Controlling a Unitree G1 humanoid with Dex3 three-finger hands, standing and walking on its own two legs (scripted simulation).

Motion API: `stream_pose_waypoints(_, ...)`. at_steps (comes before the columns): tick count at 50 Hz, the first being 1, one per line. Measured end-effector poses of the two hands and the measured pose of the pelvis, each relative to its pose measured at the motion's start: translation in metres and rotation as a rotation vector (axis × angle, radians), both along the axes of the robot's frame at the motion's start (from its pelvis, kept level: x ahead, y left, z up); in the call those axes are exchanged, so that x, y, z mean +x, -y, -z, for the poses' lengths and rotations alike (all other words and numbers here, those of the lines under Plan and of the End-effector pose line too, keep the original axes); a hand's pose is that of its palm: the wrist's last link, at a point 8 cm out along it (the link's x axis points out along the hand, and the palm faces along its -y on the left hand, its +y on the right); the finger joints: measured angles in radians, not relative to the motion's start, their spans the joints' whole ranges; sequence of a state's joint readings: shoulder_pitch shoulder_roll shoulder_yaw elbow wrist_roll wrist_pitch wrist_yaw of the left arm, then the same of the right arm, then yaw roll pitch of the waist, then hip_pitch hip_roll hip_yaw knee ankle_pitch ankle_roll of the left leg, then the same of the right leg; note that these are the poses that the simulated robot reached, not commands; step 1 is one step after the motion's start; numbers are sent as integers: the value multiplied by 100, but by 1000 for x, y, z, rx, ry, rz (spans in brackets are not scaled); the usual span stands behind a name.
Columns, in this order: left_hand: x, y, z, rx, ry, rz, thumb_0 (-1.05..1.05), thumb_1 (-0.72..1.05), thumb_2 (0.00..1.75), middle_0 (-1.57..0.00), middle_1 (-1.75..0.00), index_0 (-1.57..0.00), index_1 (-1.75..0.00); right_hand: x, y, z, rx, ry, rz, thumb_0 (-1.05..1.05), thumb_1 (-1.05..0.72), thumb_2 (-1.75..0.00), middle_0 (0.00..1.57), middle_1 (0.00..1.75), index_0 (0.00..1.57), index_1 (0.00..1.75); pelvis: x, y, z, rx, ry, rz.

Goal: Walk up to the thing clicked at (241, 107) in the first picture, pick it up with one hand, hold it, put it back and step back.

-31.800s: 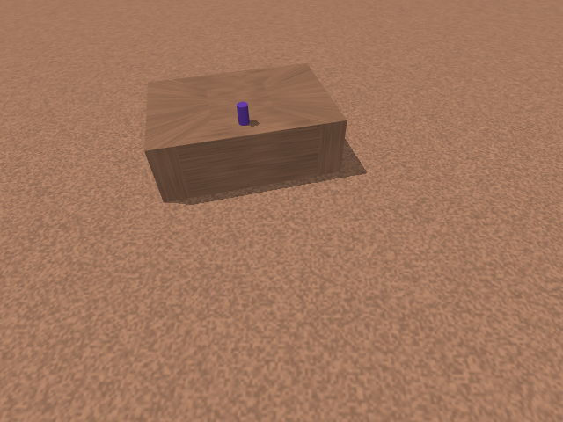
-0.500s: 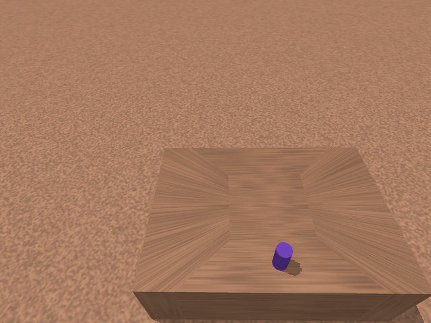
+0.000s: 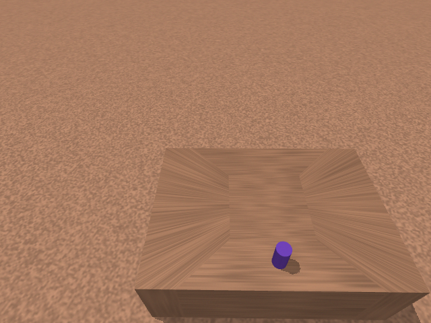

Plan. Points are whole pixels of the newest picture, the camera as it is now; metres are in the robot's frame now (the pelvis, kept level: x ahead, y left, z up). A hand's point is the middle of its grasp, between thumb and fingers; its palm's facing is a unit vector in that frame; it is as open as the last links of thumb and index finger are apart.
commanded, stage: stand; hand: right
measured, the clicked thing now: (281, 255) +0.45 -0.19 -0.40
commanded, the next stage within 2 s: step back in 1.48 s
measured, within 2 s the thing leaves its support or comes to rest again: neither
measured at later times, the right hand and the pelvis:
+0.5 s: hand out of the picture +0.08 -0.24 -0.16, palm faces -0.01 +0.94 -0.34, open 7.3 cm; pelvis +0.01 +0.01 +0.00, yaw +0 degrees
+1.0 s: hand out of the picture +0.09 -0.25 -0.16, palm faces -0.01 +0.94 -0.34, open 7.3 cm; pelvis +0.02 +0.01 +0.00, yaw +0 degrees
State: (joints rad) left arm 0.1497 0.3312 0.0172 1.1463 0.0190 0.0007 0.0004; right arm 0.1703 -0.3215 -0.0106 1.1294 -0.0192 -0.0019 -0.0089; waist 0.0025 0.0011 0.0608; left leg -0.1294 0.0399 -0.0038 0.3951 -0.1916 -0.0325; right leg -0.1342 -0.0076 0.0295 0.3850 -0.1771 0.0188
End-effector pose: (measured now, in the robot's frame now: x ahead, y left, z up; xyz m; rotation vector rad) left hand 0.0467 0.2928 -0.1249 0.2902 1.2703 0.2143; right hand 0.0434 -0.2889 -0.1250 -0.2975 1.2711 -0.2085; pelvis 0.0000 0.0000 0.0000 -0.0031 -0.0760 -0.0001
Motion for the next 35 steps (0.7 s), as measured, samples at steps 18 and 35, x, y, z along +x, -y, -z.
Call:
stream_pose_waypoints(18,16,-3,-1,-4,0,13,0,90,90,-20,-30,-20,-30,20,-2,-4,-4,8,-7,1,-91,-90,20,30,21,30,10,-5,-2,3,-12,2)
stream_pose_waypoints(35,38,-5,-5,2,27,27,0,90,90,-20,-30,-20,-30,37,2,-7,-10,21,-4,1,-91,-90,20,30,21,30,20,-6,-3,2,-21,1)
